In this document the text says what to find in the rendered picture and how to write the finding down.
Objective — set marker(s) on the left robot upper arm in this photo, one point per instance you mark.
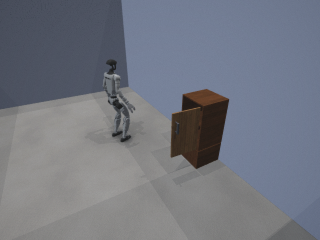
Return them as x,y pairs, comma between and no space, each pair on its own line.
104,81

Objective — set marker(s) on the cupboard door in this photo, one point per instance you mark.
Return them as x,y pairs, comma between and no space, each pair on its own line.
186,140

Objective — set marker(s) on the robot left shin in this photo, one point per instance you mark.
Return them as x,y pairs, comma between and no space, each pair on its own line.
116,124

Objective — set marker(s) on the robot left forearm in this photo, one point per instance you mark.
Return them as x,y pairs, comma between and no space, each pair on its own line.
108,94

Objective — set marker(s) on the robot right hand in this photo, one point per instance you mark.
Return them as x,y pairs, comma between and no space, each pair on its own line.
130,105

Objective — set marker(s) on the handle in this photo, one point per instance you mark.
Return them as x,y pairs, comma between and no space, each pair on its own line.
177,128

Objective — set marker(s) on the robot shin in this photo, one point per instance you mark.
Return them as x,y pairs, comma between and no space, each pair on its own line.
116,124
125,126

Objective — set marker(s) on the robot right forearm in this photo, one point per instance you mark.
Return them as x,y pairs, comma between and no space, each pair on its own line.
123,97

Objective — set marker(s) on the right robot upper arm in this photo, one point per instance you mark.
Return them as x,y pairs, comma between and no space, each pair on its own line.
117,79

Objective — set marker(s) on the robot right shin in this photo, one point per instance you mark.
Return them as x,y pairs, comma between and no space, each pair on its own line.
125,126

